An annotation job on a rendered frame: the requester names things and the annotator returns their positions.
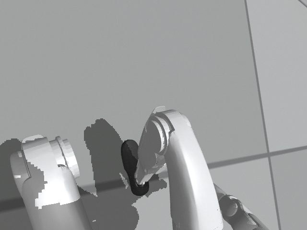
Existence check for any right robot hand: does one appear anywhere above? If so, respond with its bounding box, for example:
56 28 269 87
213 183 228 201

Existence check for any right robot foot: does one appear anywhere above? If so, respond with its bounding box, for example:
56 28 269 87
121 140 149 196

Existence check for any right robot arm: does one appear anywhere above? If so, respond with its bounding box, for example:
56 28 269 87
219 195 269 230

